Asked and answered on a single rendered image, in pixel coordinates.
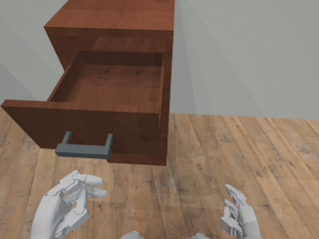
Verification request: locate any right robot hand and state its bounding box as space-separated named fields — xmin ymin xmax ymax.
xmin=220 ymin=183 xmax=261 ymax=239

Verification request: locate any drawer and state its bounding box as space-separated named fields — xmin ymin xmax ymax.
xmin=0 ymin=49 xmax=166 ymax=155

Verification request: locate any cabinet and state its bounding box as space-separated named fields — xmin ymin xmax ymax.
xmin=44 ymin=0 xmax=175 ymax=166

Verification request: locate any left robot hand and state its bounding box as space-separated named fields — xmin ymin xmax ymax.
xmin=29 ymin=169 xmax=109 ymax=239

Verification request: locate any handle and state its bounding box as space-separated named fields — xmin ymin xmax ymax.
xmin=55 ymin=131 xmax=114 ymax=159

